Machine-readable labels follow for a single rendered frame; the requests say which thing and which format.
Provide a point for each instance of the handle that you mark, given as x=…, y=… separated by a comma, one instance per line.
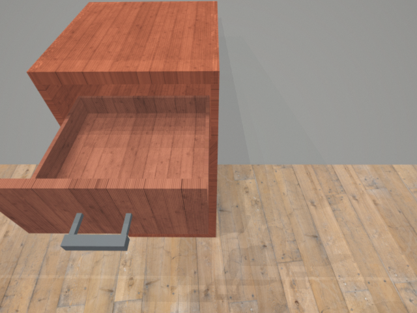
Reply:
x=72, y=241

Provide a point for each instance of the cabinet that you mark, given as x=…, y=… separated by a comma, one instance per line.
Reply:
x=152, y=48

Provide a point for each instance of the drawer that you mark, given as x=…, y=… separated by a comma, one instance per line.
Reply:
x=144, y=155

